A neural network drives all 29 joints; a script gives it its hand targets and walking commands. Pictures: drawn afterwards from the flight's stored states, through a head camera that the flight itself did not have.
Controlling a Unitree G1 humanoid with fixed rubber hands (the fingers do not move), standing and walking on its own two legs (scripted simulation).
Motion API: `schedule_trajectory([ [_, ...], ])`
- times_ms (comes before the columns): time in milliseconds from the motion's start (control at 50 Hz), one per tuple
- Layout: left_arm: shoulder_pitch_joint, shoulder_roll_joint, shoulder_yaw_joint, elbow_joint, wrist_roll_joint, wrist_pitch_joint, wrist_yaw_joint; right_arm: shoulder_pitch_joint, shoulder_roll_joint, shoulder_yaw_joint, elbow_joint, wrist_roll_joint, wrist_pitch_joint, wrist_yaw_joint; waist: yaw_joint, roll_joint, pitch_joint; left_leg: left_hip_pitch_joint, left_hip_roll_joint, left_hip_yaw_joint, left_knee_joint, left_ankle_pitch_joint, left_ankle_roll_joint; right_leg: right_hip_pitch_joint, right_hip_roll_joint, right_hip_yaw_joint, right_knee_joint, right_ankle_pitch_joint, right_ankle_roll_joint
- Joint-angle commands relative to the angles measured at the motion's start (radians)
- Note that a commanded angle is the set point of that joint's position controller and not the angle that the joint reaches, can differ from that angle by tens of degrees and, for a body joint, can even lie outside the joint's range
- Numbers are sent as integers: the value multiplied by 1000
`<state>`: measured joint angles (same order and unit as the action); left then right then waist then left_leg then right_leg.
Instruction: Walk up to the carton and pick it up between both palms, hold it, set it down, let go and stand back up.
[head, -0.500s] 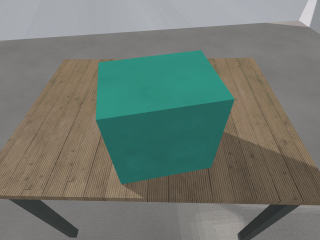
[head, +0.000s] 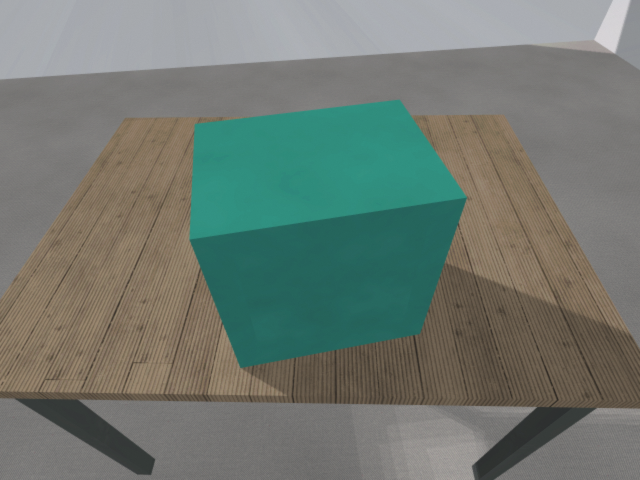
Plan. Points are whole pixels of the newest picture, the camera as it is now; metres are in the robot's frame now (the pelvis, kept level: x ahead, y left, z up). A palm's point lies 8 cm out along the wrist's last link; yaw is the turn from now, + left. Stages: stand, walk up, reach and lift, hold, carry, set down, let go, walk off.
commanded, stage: stand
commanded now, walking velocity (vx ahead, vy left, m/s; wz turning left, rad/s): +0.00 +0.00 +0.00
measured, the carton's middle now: (317, 238) +0.44 +0.04 +0.06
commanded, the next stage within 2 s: none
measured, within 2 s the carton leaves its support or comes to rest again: neither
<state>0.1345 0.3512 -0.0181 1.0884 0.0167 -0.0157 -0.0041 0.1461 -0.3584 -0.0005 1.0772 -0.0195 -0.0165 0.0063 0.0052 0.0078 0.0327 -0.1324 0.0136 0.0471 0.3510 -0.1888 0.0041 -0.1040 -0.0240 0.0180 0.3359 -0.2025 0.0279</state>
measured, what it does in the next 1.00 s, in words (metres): stands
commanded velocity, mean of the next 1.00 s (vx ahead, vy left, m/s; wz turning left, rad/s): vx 0.00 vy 0.00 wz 0.00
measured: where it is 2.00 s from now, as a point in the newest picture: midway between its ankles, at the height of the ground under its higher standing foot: outside the picture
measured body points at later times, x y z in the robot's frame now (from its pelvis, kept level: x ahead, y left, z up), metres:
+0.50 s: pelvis +0.00 +0.00 +0.00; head +0.01 +0.00 +0.45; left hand +0.08 +0.30 -0.13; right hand +0.06 -0.31 -0.13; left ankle +0.00 +0.12 -0.75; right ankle -0.01 -0.14 -0.75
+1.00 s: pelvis +0.00 +0.00 +0.00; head +0.01 -0.01 +0.45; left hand +0.08 +0.30 -0.13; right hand +0.08 -0.31 -0.13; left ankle +0.00 +0.12 -0.75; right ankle -0.01 -0.14 -0.75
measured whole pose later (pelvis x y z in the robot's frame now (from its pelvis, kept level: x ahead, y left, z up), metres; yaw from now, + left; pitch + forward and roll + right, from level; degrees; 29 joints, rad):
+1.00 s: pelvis +0.00 +0.00 +0.00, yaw +0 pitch -2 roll +0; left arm 0.10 0.36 0.00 1.12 0.01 -0.01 0.00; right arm 0.11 -0.35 -0.01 1.12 -0.01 -0.01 0.00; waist 0.00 0.00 0.05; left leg -0.12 0.02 0.04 0.32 -0.18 0.00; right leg -0.09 -0.02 0.01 0.31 -0.19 0.02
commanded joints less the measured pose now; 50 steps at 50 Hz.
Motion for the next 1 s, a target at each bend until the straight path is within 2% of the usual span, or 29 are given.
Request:
schedule_trajectory([
  [0,-76,253,56,-50,5,-16,20,-43,-177,-32,-52,2,-15,-12,-31,-18,-64,63,130,-115,-68,140,33,-64,-93,74,-41,125,-62],
  [20,-63,225,47,-73,-1,-22,12,-37,-214,-44,-50,5,-11,-9,0,14,-47,49,124,-106,-64,119,29,-53,-86,66,-55,83,-44],
  [80,-43,221,39,-46,-7,-16,13,-59,-220,-52,-43,-3,-21,-13,7,-43,-66,53,120,-108,-70,101,27,-41,-103,61,-61,77,-47],
  [120,-29,212,38,-45,-13,-20,15,-25,-202,-42,-28,4,-25,-10,3,-10,-34,34,122,-111,-65,106,28,-42,-102,88,-76,82,-54],
  [140,-35,223,47,-41,-11,-21,15,-13,-212,-47,-21,0,-23,-9,0,-49,-39,58,119,-103,-60,117,21,-50,-107,78,-75,101,-60],
  [160,-35,228,42,-34,-9,-18,14,2,-215,-48,-16,2,-13,-12,-12,-10,-50,92,122,-103,-67,141,24,-60,-108,95,-66,134,-57],
  [180,-36,212,42,-55,-8,-22,15,-35,-213,-57,-36,3,-17,-14,-4,-31,-71,102,128,-99,-50,171,25,-52,-105,78,-67,132,-54],
  [220,-63,228,45,-38,-2,-19,19,-19,-201,-51,-42,9,-17,-18,-20,27,-55,83,117,-87,-61,185,20,-45,-96,80,-71,152,-50],
  [240,-46,207,45,-50,-10,-23,11,-46,-214,-53,-28,4,-19,-15,0,41,-82,78,126,-93,-41,165,28,-13,-106,81,-74,146,-60],
  [340,-59,200,36,-37,3,-17,17,-44,-180,-47,-31,10,-17,-10,-8,-39,-65,60,130,-123,-71,156,27,-14,-105,60,-59,138,-55],
  [380,-48,227,43,-32,-6,-11,13,-36,-206,-49,-31,-1,-17,-20,1,28,-24,22,115,-106,-74,95,26,-16,-110,75,-76,114,-56],
  [480,-84,225,47,-30,1,-15,14,-3,-210,-52,-13,5,-8,-13,-28,-5,13,37,121,-102,-83,118,15,-61,-88,58,-67,88,-47],
  [500,-41,227,47,-37,-6,-19,11,-19,-229,-60,-28,2,-13,-13,-6,-23,-14,47,125,-109,-64,146,26,-38,-100,64,-72,94,-51],
  [540,-67,230,48,-19,-8,-15,16,-35,-210,-60,-24,7,-11,-12,-17,-42,-1,49,120,-108,-74,114,24,-47,-108,79,-90,95,-56],
  [580,-52,226,47,-28,0,-13,12,-33,-210,-50,-15,-1,-20,-12,-1,12,-69,52,109,-109,-77,126,28,7,-108,80,-73,117,-57],
  [640,-50,231,55,-45,-3,-10,9,-51,-214,-52,-17,9,-15,-12,4,-24,-85,52,115,-104,-68,124,19,6,-106,71,-65,137,-57],
  [660,-78,209,47,-36,-1,-11,10,-61,-200,-42,-17,4,-11,-21,13,9,-44,50,123,-108,-69,174,21,-12,-104,68,-57,120,-53],
  [680,-74,237,47,-36,-3,-12,16,-39,-165,-35,-27,7,-11,-9,-21,29,-65,67,122,-96,-69,134,18,-36,-101,89,-59,123,-53],
  [700,-64,237,52,-24,-12,-7,11,-10,-184,-38,-13,3,-16,-17,-18,-14,-55,46,124,-110,-77,115,31,-10,-108,84,-68,110,-55],
  [740,-65,212,48,-30,4,-16,9,-47,-213,-52,-12,13,-15,-15,-3,36,-77,67,132,-111,-64,153,14,-5,-109,75,-66,113,-62],
  [780,-78,198,41,-38,2,-14,12,-51,-218,-60,-16,6,-13,-16,-6,-28,-60,60,128,-105,-61,155,18,-27,-103,64,-74,140,-53],
  [800,-55,203,42,-35,-7,-9,13,-50,-235,-65,-12,7,-15,-19,2,5,-68,79,115,-98,-61,148,24,-12,-109,61,-83,162,-49],
  [820,-87,245,51,-26,-2,-10,19,-41,-192,-53,-10,8,-8,-22,-22,-20,-39,82,119,-109,-85,194,10,-44,-97,63,-61,154,-50],
  [840,-70,219,51,-37,2,-18,15,-25,-195,-43,-7,9,-7,-24,-12,-5,-50,78,125,-100,-52,231,20,-25,-100,59,-68,194,-41],
  [860,-39,225,59,-26,-6,-19,20,-44,-218,-53,-3,2,-17,-23,-1,-51,-55,77,119,-108,-55,180,14,-23,-94,48,-86,171,-37],
  [880,-77,232,54,-26,-3,-11,16,-60,-200,-58,-15,5,-16,-19,-27,-64,-48,56,121,-101,-60,175,11,-25,-100,46,-65,167,-44],
  [920,-45,189,45,-20,0,-13,15,-54,-206,-49,-8,5,-12,-18,-6,11,-76,71,117,-79,-42,149,14,-2,-110,74,-78,190,-45],
  [960,-105,229,50,-30,0,-13,15,-51,-199,-49,-14,10,-8,-12,-24,31,-85,69,122,-107,-78,172,17,2,-109,68,-47,155,-53],
  [980,-68,193,43,-30,2,-15,13,-52,-195,-49,-14,1,-16,-11,-15,-8,-66,63,130,-106,-71,173,8,-8,-102,52,-62,131,-51],
])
